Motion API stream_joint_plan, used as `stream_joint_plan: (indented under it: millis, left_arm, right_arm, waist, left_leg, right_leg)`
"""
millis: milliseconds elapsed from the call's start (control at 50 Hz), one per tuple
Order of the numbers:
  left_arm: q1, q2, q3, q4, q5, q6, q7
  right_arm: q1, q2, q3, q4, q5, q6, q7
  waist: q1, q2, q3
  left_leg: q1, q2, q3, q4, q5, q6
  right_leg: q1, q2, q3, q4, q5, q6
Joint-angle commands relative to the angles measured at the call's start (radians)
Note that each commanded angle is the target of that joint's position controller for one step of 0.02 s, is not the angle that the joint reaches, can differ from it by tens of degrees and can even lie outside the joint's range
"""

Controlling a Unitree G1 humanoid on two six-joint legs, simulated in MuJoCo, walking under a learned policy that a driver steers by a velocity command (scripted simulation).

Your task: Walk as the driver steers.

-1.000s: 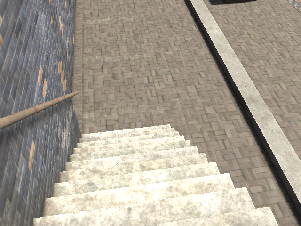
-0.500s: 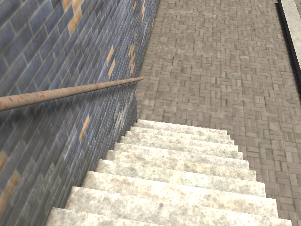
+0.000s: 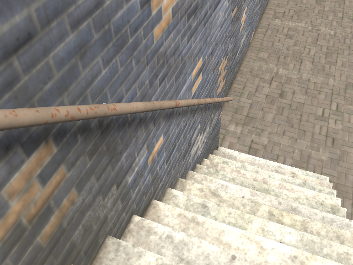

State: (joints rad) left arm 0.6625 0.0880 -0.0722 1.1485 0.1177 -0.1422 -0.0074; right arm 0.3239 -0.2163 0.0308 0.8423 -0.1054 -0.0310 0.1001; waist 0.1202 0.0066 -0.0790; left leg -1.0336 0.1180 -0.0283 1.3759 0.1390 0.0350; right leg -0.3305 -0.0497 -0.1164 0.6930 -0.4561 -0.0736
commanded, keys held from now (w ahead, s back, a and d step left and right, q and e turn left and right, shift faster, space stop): w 0.08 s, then w+e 0.78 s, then e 0.14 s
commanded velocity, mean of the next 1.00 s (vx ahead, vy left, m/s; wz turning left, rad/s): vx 0.46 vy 0.00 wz -0.39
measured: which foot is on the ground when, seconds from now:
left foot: up 0.00-0.10, down 0.12-0.50, up 0.52-0.92, down 0.94-1.00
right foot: down 0.00-0.12, up 0.14-0.48, down 0.50-0.96, up 0.98-1.00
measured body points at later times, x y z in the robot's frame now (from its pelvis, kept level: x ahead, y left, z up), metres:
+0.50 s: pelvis +0.20 +0.04 -0.14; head +0.20 +0.02 +0.31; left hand +0.37 +0.27 -0.25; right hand +0.13 -0.15 -0.30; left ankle +0.07 +0.16 -0.70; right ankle +0.24 -0.02 -0.89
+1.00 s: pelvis +0.44 +0.05 -0.37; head +0.42 +0.04 +0.08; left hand +0.51 +0.26 -0.51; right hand +0.46 -0.22 -0.49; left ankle +0.50 +0.12 -1.12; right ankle +0.27 -0.03 -0.84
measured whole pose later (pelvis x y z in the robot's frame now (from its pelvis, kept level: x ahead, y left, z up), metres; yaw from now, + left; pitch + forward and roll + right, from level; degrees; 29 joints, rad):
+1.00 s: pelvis +0.44 +0.05 -0.37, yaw -25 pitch +2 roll -2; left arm 0.48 0.18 -0.04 0.91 0.03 -0.07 -0.09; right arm 0.23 -0.24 -0.01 0.84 -0.09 -0.08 0.07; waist 0.07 0.06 -0.09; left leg -0.27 0.03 0.05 0.37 -0.12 0.07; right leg -0.60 0.19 0.10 1.90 -0.87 -0.04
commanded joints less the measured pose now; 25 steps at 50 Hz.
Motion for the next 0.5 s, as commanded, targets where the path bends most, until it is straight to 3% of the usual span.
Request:
stream_joint_plan:
  millis: [20,40,60,80,100,120,140,160,180,200,220,240,260,280,300,320,340,360,380,400,420,440,460,480,500]
  left_arm:
    - [-0.024,0.155,0.021,-0.061,-0.010,-0.002,0.014]
    - [-0.108,0.182,0.024,-0.097,-0.003,0.000,0.015]
    - [-0.158,0.202,0.029,-0.122,0.000,0.001,0.017]
    - [-0.224,0.253,0.048,-0.162,-0.024,-0.001,0.025]
    - [-0.089,0.372,0.123,-0.074,-0.133,0.073,0.027]
    - [-0.065,0.356,0.138,-0.076,-0.128,0.110,0.039]
    - [-0.256,0.240,0.114,-0.234,-0.020,0.067,-0.008]
    - [-0.204,0.051,0.074,-0.266,-0.005,0.036,-0.045]
    - [-0.450,0.088,0.084,-0.371,-0.052,0.013,-0.046]
    - [-0.531,0.111,0.092,-0.363,-0.064,0.005,-0.032]
    - [-0.490,0.120,0.092,-0.338,-0.046,0.011,-0.028]
    - [-0.363,0.097,0.079,-0.269,-0.016,0.031,-0.019]
    - [-0.254,0.079,0.071,-0.210,0.021,0.042,-0.023]
    - [-0.218,0.072,0.060,-0.181,0.033,0.047,-0.041]
    - [-0.140,0.084,0.073,-0.145,0.004,0.045,-0.059]
    - [-0.148,0.089,0.072,-0.138,-0.008,0.040,-0.075]
    - [-0.220,0.127,0.084,-0.170,-0.015,0.043,-0.088]
    - [-0.357,0.194,0.098,-0.233,-0.014,0.053,-0.089]
    - [-0.507,0.252,0.109,-0.296,-0.015,0.060,-0.075]
    - [-0.643,0.259,0.102,-0.347,0.014,0.077,-0.068]
    - [-0.639,0.226,0.094,-0.335,0.020,0.077,-0.057]
    - [-0.611,0.220,0.090,-0.333,0.023,0.078,-0.048]
    - [-0.464,0.219,0.093,-0.285,0.021,0.082,-0.038]
    - [-0.207,0.244,0.115,-0.184,0.001,0.084,-0.028]
    - [-0.040,0.329,0.157,-0.102,-0.003,0.085,-0.035]
  right_arm:
    - [-0.058,-0.039,0.001,-0.043,-0.014,-0.040,-0.004]
    - [-0.051,-0.065,-0.007,-0.052,-0.025,-0.049,-0.011]
    - [-0.064,-0.079,-0.018,-0.069,-0.021,-0.064,-0.028]
    - [-0.051,-0.099,-0.030,-0.075,-0.013,-0.075,-0.039]
    - [-0.095,-0.038,-0.025,-0.040,0.149,-0.022,-0.094]
    - [-0.005,-0.037,-0.018,-0.014,0.147,-0.012,-0.105]
    - [0.332,-0.268,-0.090,0.054,0.038,-0.096,-0.082]
    - [0.515,-0.275,-0.091,0.113,0.003,-0.133,-0.048]
    - [0.579,-0.236,-0.091,0.128,-0.022,-0.151,-0.012]
    - [0.490,-0.191,-0.089,0.145,0.001,-0.140,-0.004]
    - [0.316,-0.111,-0.064,0.112,0.018,-0.122,-0.006]
    - [0.178,-0.009,-0.039,0.079,0.019,-0.101,-0.016]
    - [0.122,0.082,-0.012,0.050,0.016,-0.088,-0.033]
    - [-0.021,0.163,0.018,-0.012,0.002,-0.089,-0.069]
    - [-0.111,0.144,0.024,-0.072,-0.005,-0.096,-0.094]
    - [-0.156,0.036,0.007,-0.087,-0.045,-0.112,-0.096]
    - [-0.126,-0.044,-0.007,-0.072,-0.044,-0.119,-0.095]
    - [-0.044,-0.064,-0.004,-0.037,-0.029,-0.121,-0.092]
    - [0.062,-0.064,0.003,0.012,-0.021,-0.125,-0.089]
    - [0.152,-0.079,0.006,0.063,-0.008,-0.123,-0.096]
    - [0.231,-0.085,0.007,0.093,0.001,-0.113,-0.091]
    - [0.221,-0.116,0.000,0.100,-0.003,-0.102,-0.082]
    - [0.162,-0.138,-0.007,0.096,-0.014,-0.087,-0.067]
    - [0.110,-0.144,-0.015,0.108,-0.006,-0.063,-0.041]
    - [0.118,-0.156,-0.028,0.137,-0.002,-0.036,-0.012]
  waist:
    - [-0.050,-0.096,0.144]
    - [-0.080,-0.101,0.137]
    - [-0.098,-0.103,0.099]
    - [-0.116,-0.111,0.084]
    - [-0.088,-0.103,0.123]
    - [-0.093,-0.127,0.076]
    - [-0.235,0.236,-0.160]
    - [-0.226,0.345,-0.255]
    - [-0.353,0.211,0.066]
    - [-0.321,0.117,0.199]
    - [-0.206,0.034,0.138]
    - [-0.100,0.077,0.111]
    - [-0.061,0.023,0.110]
    - [-0.033,0.010,0.106]
    - [0.001,-0.022,0.075]
    - [0.011,-0.008,0.069]
    - [-0.019,0.008,0.077]
    - [-0.068,0.022,0.117]
    - [-0.128,0.049,0.145]
    - [-0.197,0.050,0.191]
    - [-0.225,0.056,0.181]
    - [-0.202,0.042,0.191]
    - [-0.126,0.024,0.166]
    - [-0.015,0.000,0.124]
    - [0.048,-0.111,0.108]
  left_leg:
    - [0.151,-0.012,0.063,-0.035,-0.140,0.007]
    - [0.225,-0.030,0.091,-0.049,-0.197,0.017]
    - [0.343,-0.052,0.109,-0.084,-0.296,0.017]
    - [0.435,-0.082,0.129,-0.192,-0.391,0.010]
    - [0.462,-0.057,0.046,-0.644,-0.569,-0.042]
    - [0.633,-0.119,0.112,-0.778,-0.399,-0.072]
    - [1.087,-0.087,0.103,-0.647,-0.080,0.108]
    - [1.362,0.129,-0.265,-0.742,0.037,0.301]
    - [1.177,0.237,-0.557,-0.871,-0.253,0.349]
    - [1.034,0.284,-0.598,-0.859,-0.357,0.364]
    - [0.900,0.272,-0.515,-0.785,-0.416,0.332]
    - [0.719,0.268,-0.424,-0.774,-0.370,0.296]
    - [0.505,0.166,-0.241,-0.698,-0.403,0.245]
    - [0.325,0.103,-0.090,-0.665,-0.485,0.188]
    - [0.052,0.006,0.131,-0.610,-0.556,0.141]
    - [-0.117,-0.020,0.227,-0.551,-0.697,0.082]
    - [-0.089,0.003,0.234,-0.553,-0.763,0.061]
    - [-0.009,0.048,0.180,-0.550,-0.806,0.064]
    - [0.164,0.103,0.092,-0.517,-0.831,0.081]
    - [0.399,0.162,-0.007,-0.482,-0.863,0.087]
    - [0.462,0.181,-0.073,-0.444,-0.827,0.117]
    - [0.511,0.197,-0.114,-0.395,-0.754,0.131]
    - [0.557,0.193,-0.104,-0.265,-0.698,0.104]
    - [0.595,0.144,-0.032,-0.070,-0.620,0.073]
    - [0.562,0.059,0.006,0.293,-0.551,0.067]
  right_leg:
    - [-0.137,-0.212,0.264,-0.226,0.070,-0.202]
    - [-0.171,-0.215,0.253,-0.182,0.119,-0.188]
    - [-0.169,-0.210,0.233,-0.130,0.209,-0.157]
    - [-0.165,-0.200,0.210,-0.065,0.262,-0.125]
    - [0.064,-0.179,0.173,0.023,0.541,-0.066]
    - [0.100,-0.145,0.154,0.188,0.702,-0.039]
    - [-0.243,-0.013,0.106,0.606,0.380,-0.024]
    - [-0.646,0.145,0.118,0.803,-0.180,-0.026]
    - [-0.943,0.191,0.257,0.780,-0.182,-0.066]
    - [-1.042,0.104,0.311,0.763,-0.076,-0.087]
    - [-0.960,0.023,0.323,0.696,0.063,-0.086]
    - [-0.814,-0.035,0.331,0.677,0.203,-0.087]
    - [-0.620,-0.021,0.285,0.605,0.448,-0.084]
    - [-0.465,-0.046,0.244,0.466,0.655,-0.065]
    - [-0.102,0.016,0.109,0.347,0.886,-0.040]
    - [0.138,0.034,0.072,0.326,1.113,0.010]
    - [0.186,0.050,0.047,0.289,1.030,0.053]
    - [0.142,0.046,0.047,0.232,0.900,0.069]
    - [0.030,0.021,0.086,0.112,0.821,0.059]
    - [-0.145,-0.019,0.096,-0.066,0.773,0.034]
    - [-0.116,-0.001,0.063,-0.084,0.752,0.011]
    - [-0.075,-0.001,0.059,-0.128,0.669,-0.006]
    - [0.032,-0.025,0.072,-0.206,0.666,-0.024]
    - [0.202,0.000,0.022,-0.333,0.690,-0.025]
    - [0.365,-0.011,0.064,-0.512,0.667,-0.084]
Velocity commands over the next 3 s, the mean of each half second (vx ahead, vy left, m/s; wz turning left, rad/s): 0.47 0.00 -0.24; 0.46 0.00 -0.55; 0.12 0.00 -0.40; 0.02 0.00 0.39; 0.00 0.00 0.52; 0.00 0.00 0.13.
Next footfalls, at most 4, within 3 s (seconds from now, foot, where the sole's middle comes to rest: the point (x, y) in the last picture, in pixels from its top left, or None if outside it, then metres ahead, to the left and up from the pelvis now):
0.12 left None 0.10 0.17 -0.76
0.50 right None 0.27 -0.03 -0.96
0.94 left None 0.54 0.10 -1.16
1.40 right None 0.47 -0.16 -1.15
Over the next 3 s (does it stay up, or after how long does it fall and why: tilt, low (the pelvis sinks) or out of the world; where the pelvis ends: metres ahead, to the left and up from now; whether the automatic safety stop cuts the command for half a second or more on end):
stays up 0.50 0.01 -0.39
